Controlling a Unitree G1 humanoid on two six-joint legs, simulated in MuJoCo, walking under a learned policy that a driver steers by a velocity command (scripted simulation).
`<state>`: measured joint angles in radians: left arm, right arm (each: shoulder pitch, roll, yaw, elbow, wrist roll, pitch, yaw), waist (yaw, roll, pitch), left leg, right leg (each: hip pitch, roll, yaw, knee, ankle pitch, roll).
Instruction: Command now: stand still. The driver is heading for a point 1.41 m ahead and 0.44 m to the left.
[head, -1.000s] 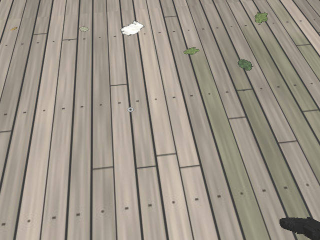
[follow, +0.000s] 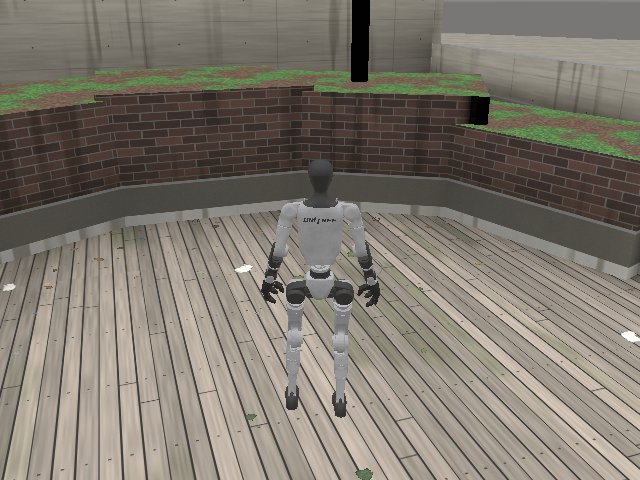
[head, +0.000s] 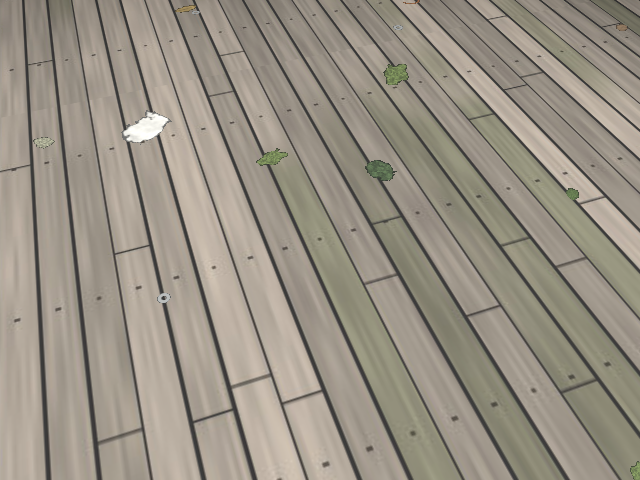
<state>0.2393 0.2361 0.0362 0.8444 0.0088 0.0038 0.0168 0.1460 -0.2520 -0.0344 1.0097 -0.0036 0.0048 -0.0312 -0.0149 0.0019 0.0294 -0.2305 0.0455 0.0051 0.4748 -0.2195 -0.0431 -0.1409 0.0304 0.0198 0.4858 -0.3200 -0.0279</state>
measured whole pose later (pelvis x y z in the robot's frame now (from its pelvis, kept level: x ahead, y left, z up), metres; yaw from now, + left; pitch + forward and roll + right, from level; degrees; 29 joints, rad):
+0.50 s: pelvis +0.00 +0.00 +0.00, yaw +1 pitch -1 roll +0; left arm 0.27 0.21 0.02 1.01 0.00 0.00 0.03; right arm 0.17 -0.23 -0.04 1.12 0.00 0.02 -0.05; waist -0.01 0.01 0.03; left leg -0.22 0.04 0.00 0.45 -0.21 -0.04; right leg -0.13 0.03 0.01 0.45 -0.30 -0.03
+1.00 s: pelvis +0.00 +0.00 +0.00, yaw +1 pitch -1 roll +0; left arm 0.30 0.19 0.01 1.08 0.00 -0.01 0.03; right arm 0.22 -0.20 -0.03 1.14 0.00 0.01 -0.05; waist -0.01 0.01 0.03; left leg -0.23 0.04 -0.01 0.46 -0.21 -0.04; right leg -0.13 0.03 0.00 0.45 -0.30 -0.02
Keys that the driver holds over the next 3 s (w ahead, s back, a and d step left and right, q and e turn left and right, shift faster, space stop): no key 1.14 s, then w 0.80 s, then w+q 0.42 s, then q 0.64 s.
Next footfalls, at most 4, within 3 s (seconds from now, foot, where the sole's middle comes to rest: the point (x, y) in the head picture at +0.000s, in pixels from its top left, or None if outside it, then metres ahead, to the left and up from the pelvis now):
1.92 right None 0.49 -0.06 -0.77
2.46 left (239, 377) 0.76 0.21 -0.77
3.00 right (310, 323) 0.91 0.05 -0.77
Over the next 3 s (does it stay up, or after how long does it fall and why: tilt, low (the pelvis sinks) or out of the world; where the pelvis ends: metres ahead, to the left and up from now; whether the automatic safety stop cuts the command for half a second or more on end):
stays up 0.77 0.11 -0.01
